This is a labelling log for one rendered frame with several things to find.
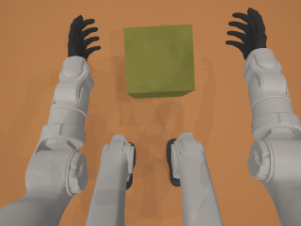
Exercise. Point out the robot right upper arm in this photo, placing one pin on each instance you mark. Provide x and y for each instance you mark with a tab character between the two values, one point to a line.
276	162

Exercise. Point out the left robot shin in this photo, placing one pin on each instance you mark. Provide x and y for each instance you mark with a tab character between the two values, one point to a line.
116	138

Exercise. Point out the robot left forearm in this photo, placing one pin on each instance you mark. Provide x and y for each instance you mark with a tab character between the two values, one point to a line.
65	129

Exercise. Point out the left robot foot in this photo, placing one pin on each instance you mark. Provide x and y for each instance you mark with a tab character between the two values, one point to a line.
129	183

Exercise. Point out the left robot hand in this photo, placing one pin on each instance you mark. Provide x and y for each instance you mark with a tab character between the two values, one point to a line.
77	45

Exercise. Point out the robot left upper arm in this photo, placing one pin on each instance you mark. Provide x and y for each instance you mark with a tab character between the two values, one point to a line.
53	177

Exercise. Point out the carton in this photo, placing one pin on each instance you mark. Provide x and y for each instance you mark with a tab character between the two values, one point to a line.
159	61

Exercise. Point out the right robot hand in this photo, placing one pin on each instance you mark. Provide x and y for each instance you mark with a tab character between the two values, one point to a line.
254	36

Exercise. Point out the robot right forearm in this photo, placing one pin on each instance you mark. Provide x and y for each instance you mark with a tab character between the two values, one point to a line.
269	98

